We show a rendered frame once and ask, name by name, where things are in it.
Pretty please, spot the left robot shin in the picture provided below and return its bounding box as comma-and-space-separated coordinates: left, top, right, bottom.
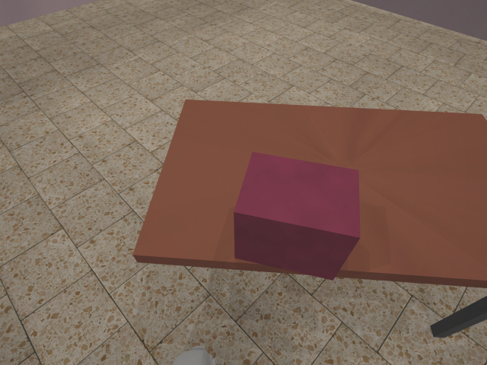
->
191, 346, 208, 353

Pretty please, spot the carton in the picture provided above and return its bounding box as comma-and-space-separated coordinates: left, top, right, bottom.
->
234, 152, 361, 281

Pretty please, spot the robot left thigh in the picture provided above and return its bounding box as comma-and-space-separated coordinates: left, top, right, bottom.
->
172, 350, 217, 365

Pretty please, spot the table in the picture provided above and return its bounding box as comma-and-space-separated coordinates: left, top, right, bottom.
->
133, 100, 487, 338

